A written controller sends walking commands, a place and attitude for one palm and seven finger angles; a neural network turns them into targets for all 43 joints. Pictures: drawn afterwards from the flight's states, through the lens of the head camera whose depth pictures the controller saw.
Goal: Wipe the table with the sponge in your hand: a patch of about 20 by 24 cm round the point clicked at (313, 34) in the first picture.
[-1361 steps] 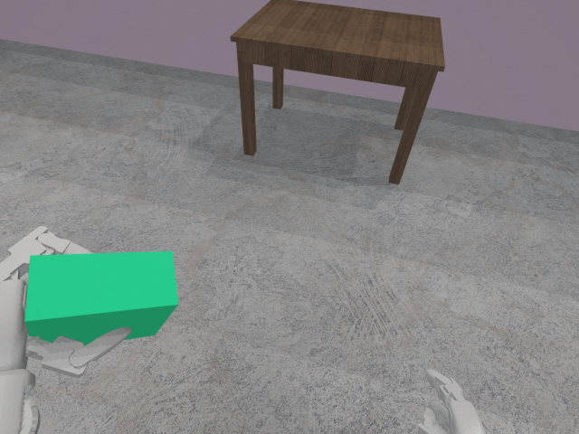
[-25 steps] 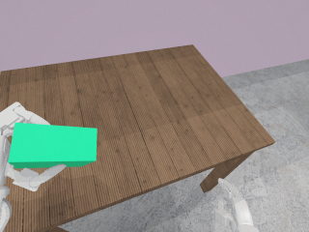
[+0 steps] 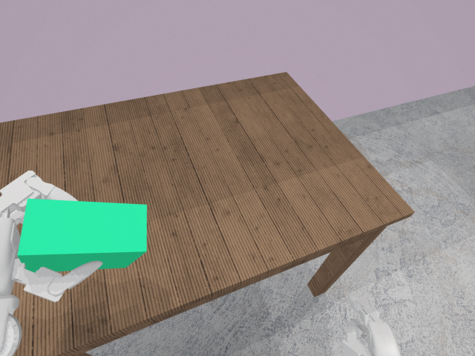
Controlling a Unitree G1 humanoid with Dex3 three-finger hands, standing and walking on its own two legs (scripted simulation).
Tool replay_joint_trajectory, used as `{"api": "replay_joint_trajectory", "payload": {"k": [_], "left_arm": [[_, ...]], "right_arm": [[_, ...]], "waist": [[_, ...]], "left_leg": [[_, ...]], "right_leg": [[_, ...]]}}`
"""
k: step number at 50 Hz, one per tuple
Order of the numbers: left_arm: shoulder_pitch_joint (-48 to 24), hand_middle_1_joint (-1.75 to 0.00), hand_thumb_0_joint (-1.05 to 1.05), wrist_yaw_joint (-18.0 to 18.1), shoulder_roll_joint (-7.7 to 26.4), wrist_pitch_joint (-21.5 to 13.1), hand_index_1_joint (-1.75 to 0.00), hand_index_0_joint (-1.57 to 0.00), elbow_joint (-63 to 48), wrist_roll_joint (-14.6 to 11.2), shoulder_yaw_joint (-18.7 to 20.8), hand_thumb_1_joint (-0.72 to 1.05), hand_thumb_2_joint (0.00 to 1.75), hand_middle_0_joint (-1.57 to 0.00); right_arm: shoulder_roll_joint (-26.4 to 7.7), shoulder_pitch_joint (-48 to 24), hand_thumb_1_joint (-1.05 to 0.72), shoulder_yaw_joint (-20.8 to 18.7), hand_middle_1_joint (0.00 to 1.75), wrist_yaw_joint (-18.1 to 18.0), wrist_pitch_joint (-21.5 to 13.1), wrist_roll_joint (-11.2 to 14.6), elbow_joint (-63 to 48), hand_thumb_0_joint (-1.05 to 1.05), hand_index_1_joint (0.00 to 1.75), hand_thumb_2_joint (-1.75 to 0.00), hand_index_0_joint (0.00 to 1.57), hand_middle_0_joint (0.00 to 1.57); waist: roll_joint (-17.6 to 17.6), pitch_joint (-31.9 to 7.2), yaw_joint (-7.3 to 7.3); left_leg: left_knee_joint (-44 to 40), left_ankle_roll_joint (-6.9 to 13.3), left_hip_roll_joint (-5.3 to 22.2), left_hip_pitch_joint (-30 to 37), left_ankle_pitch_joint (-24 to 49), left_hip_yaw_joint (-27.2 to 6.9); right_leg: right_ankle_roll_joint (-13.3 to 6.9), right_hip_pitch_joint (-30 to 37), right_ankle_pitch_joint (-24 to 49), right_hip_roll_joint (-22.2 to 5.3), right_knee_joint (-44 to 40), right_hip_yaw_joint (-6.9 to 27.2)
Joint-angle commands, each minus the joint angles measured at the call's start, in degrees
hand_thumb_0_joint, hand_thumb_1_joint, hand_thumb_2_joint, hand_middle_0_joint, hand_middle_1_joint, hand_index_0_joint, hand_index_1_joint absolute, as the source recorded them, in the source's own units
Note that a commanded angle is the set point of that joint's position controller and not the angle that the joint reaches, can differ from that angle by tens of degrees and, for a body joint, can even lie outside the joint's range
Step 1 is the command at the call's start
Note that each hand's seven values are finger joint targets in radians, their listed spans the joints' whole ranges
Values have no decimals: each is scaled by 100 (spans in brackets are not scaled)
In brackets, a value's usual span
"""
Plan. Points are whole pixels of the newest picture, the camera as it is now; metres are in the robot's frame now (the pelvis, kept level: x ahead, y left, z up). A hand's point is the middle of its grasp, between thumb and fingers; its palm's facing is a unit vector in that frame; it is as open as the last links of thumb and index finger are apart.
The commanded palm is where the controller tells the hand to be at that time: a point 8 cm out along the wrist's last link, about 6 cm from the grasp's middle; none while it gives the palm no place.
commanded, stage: shuffle to correct the standing spot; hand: left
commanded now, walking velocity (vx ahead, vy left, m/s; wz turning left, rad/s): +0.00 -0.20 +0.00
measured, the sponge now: (103, 239) +0.24 +0.20 +0.12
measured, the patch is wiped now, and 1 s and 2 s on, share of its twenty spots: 0.00 0.00 0.00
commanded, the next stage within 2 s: none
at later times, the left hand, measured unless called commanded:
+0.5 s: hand (99, 235) +0.23 +0.20 +0.15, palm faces +0.29 -0.87 -0.40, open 10.2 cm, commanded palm +0.16 +0.23 +0.17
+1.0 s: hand (134, 239) +0.23 +0.15 +0.15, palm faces +0.28 -0.87 -0.42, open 10.2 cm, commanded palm +0.16 +0.19 +0.17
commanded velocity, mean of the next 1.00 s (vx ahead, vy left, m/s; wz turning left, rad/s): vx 0.00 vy -0.20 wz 0.00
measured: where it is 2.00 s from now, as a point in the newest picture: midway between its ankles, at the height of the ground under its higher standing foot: outside the picture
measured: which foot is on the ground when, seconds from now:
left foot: down 0.00-1.00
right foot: down 0.00-1.00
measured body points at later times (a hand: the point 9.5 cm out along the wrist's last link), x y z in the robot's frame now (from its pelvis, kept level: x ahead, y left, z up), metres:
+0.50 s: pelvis +0.00 -0.04 +0.00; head +0.03 -0.02 +0.45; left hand +0.21 +0.24 +0.17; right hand +0.18 -0.27 -0.07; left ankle +0.02 +0.07 -0.74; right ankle +0.01 -0.13 -0.74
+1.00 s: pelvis +0.00 -0.08 -0.01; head +0.03 -0.08 +0.44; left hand +0.21 +0.20 +0.17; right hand +0.16 -0.33 -0.09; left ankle +0.02 +0.07 -0.74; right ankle +0.01 -0.13 -0.74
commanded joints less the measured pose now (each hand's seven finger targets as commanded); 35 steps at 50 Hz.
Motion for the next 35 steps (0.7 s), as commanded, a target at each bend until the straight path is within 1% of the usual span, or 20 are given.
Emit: {"api": "replay_joint_trajectory", "payload": {"k": [1, 4, 5, 8, 9, 10, 12, 14, 15, 19, 20, 24, 25, 28, 29, 30, 32, 33, 34, 35], "left_arm": [[-390, -160, 0, 140, 913, -404, -160, -120, -1258, -137, 669, 10, 130, -120], [-598, -160, 0, 144, 1059, -373, -160, -120, -1324, -130, 795, 10, 130, -120], [-574, -160, 0, 102, 840, -370, -160, -120, -1176, -174, 591, 10, 130, -120], [-628, -160, 0, 93, 923, -332, -160, -120, -1240, -164, 652, 10, 130, -120], [-715, -160, 0, 112, 1007, -307, -160, -120, -1373, -141, 730, 10, 130, -120], [-622, -160, 0, 76, 849, -301, -160, -120, -1240, -185, 589, 10, 130, -120], [-635, -160, 0, 62, 904, -285, -160, -120, -1390, -188, 619, 10, 130, -120], [-643, -160, 0, 81, 1061, -233, -160, -120, -1486, -177, 774, 10, 130, -120], [-586, -160, 0, 51, 889, -235, -160, -120, -1410, -214, 639, 10, 130, -120], [-531, -160, 0, 49, 1133, -170, -160, -120, -1617, -232, 879, 10, 130, -120], [-478, -160, 0, 15, 945, -163, -160, -120, -1522, -284, 701, 10, 130, -120], [-355, -160, 0, 8, 1110, -62, -160, -120, -1539, -319, 883, 10, 130, -120], [-340, -160, 0, -19, 956, -66, -160, -120, -1506, -343, 735, 10, 130, -120], [-338, -160, 0, -30, 1070, -31, -160, -120, -1632, -376, 829, 10, 130, -120], [-298, -160, 0, 8, 1195, -2, -160, -120, -1699, -372, 955, 10, 130, -120], [-261, -160, 0, -18, 1021, -9, -160, -120, -1662, -396, 787, 10, 130, -120], [-226, -160, 0, -7, 1161, 7, -160, -120, -1681, -406, 913, 10, 130, -120], [-203, -160, 0, -14, 1112, 16, -160, -120, -1699, -414, 887, 10, 130, -120], [-102, -160, 0, 19, 1244, 53, -160, -120, -1709, -416, 1012, 10, 130, -120], [-89, -160, 0, 4, 1093, 37, -160, -120, -1680, -437, 877, 10, 130, -120]], "right_arm": [[-722, -547, -90, -294, 30, -80, -343, 18, -908, 0, 30, -90, 20, 20], [-706, -635, -90, -299, 30, -80, -347, 44, -888, 0, 30, -90, 20, 20], [-710, -571, -90, -281, 30, -73, -320, 15, -869, 0, 30, -90, 20, 20], [-709, -519, -90, -352, 30, -39, -315, 28, -938, 0, 30, -90, 20, 20], [-693, -630, -90, -335, 30, -27, -321, 54, -933, 0, 30, -90, 20, 20], [-692, -578, -90, -317, 30, -17, -293, 21, -934, 0, 30, -90, 20, 20], [-700, -537, -90, -371, 30, 5, -303, 23, -988, 0, 30, -90, 20, 20], [-695, -631, -90, -364, 30, 18, -298, 35, -986, 0, 30, -90, 20, 20], [-685, -580, -90, -349, 30, 24, -269, 11, -982, 0, 30, -90, 20, 20], [-696, -601, -90, -412, 30, 15, -262, 23, -1021, 0, 30, -90, 20, 20], [-689, -569, -90, -383, 30, 9, -237, -8, -1025, 0, 30, -90, 20, 20], [-706, -605, -90, -437, 30, -15, -226, 24, -1056, 0, 30, -90, 20, 20], [-704, -558, -90, -428, 30, -21, -203, 2, -1046, 0, 30, -90, 20, 20], [-740, -523, -90, -492, 30, -40, -199, 18, -1076, 0, 30, -90, 20, 20], [-725, -622, -90, -472, 30, -51, -204, 33, -1069, 0, 30, -90, 20, 20], [-723, -567, -90, -452, 30, -52, -185, 6, -1063, 0, 30, -90, 20, 20], [-747, -551, -90, -501, 30, -72, -182, 16, -1073, 0, 30, -90, 20, 20], [-752, -520, -90, -517, 30, -73, -169, 24, -1063, 0, 30, -90, 20, 20], [-736, -614, -90, -495, 30, -83, -172, 43, -1065, 0, 30, -90, 20, 20], [-739, -537, -90, -478, 30, -84, -149, 16, -1040, 0, 30, -90, 20, 20]], "waist": [[368, -875, 54], [504, -848, 38], [514, -803, 42], [527, -893, 52], [632, -862, 38], [572, -836, 50], [577, -922, 47], [661, -866, 37], [599, -868, 39], [613, -1019, 37], [574, -989, 27], [517, -982, 20], [460, -1005, 9], [409, -1111, 4], [496, -1103, 7], [420, -1122, -7], [365, -1115, 1], [348, -1164, -15], [391, -1120, -9], [321, -1150, -31]], "left_leg": [[-718, -354, 697, 157, 268, -731], [-790, -427, 806, 277, 385, -713], [-863, -396, 855, 186, 247, -730], [-804, -348, 992, 180, 221, -761], [-837, -393, 969, 225, 257, -716], [-850, -338, 1004, 114, 168, -745], [-705, -310, 1041, 200, 272, -728], [-655, -331, 1025, 200, 271, -660], [-654, -294, 1036, 114, 197, -670], [-386, -302, 1016, 329, 576, -594], [-363, -267, 1021, 225, 488, -580], [-194, -280, 991, 308, 498, -535], [-140, -247, 990, 257, 394, -508], [43, -262, 942, 299, 462, -484], [31, -273, 931, 385, 560, -461], [80, -241, 936, 337, 512, -449], [180, -256, 917, 271, 422, -422], [247, -262, 870, 281, 378, -413], [217, -262, 870, 374, 421, -395], [257, -249, 871, 275, 409, -407]], "right_leg": [[-183, 312, 556, -248, -191, 298], [-147, 177, 496, -182, -107, 254], [-118, 164, 377, -139, -121, 173], [-128, 250, 404, -164, -2, 228], [-129, 176, 388, -118, 32, 198], [-109, 194, 337, -107, 0, 145], [-135, 184, 430, -146, 22, 219], [-149, 90, 440, -126, 23, 249], [-133, 114, 416, -109, -1, 197], [-183, 30, 689, -132, 7, 340], [-158, 41, 658, -137, -30, 296], [-205, -91, 757, -172, -66, 451], [-191, -87, 729, -173, -87, 431], [-238, -68, 879, -245, -63, 568], [-244, -139, 930, -238, -66, 555], [-219, -128, 916, -239, -78, 529], [-226, -113, 916, -297, -83, 597], [-252, -105, 941, -331, -89, 666], [-250, -236, 943, -323, -112, 651], [-242, -164, 911, -322, -87, 586]]}}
